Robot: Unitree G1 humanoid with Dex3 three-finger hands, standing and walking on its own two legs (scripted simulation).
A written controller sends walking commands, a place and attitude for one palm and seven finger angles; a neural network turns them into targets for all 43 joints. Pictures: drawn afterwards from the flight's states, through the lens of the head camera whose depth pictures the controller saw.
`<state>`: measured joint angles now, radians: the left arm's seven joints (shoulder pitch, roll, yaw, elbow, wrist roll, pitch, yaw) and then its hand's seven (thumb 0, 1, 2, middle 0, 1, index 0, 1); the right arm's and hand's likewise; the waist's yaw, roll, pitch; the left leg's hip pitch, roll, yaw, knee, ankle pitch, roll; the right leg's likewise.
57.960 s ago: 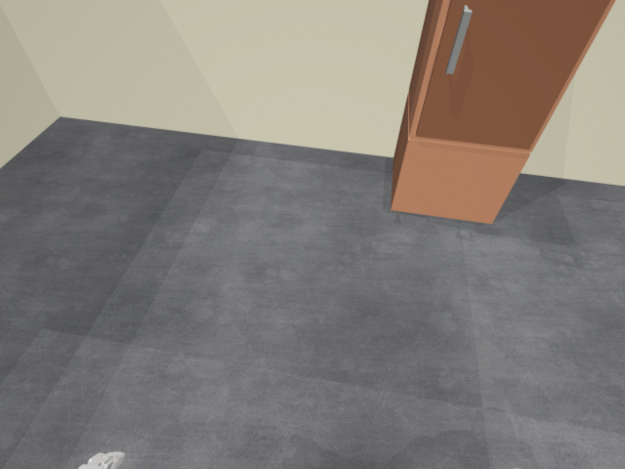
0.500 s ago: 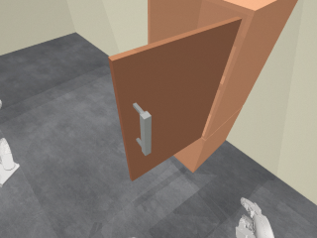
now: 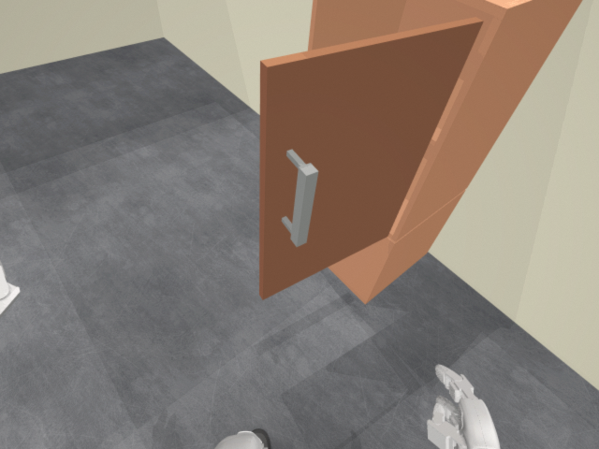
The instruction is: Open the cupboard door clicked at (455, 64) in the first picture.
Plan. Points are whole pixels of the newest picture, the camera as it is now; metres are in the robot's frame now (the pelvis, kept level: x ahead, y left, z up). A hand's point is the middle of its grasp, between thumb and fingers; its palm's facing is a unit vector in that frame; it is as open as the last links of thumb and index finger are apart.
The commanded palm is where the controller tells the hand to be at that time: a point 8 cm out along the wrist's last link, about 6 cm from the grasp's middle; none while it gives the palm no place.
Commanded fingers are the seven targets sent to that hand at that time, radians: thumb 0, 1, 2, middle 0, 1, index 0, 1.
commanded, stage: stop stepping back and stand still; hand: left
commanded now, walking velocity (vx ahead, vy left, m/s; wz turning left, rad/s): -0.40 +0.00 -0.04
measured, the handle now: (296, 200) +0.49 +0.06 +0.03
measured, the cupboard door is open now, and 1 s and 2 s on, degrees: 82 82 82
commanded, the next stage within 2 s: let the arm hang, fingers relaxed in 1.10 s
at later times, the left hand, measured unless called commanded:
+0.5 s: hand (26, 399) +0.12 +0.23 +0.17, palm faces +0.33 -0.84 -0.43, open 7.4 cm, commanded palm +0.05 +0.28 +0.19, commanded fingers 0.00 0.90 0.90 -0.20 -0.30 -0.20 -0.30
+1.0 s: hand out of the picture +0.08 +0.25 +0.18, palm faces +0.35 -0.79 -0.50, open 7.4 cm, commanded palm +0.02 +0.30 +0.19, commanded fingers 0.00 0.90 0.90 -0.20 -0.30 -0.20 -0.30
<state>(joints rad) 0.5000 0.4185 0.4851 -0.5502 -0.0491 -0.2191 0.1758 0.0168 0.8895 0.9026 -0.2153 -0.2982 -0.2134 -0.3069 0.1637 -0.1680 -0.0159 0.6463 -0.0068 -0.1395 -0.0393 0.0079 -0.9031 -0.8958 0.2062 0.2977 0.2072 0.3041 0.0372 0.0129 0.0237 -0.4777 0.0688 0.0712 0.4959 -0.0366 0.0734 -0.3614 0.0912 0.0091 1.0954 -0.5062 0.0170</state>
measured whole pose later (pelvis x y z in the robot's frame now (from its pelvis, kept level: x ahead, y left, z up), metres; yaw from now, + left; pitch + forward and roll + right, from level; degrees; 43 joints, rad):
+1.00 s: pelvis -0.15 +0.01 +0.00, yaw -6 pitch -1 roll +0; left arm 0.55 0.43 0.45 -0.50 -0.02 -0.21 0.16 0.02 0.89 0.90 -0.21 -0.30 -0.21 -0.31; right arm 0.22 -0.13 0.04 0.63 -0.01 -0.15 -0.05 0.01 -0.90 -0.90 0.21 0.30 0.21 0.30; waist -0.01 -0.01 0.02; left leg -0.28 0.06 0.07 0.56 -0.26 -0.01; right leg -0.25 0.02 -0.10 0.54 -0.29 -0.03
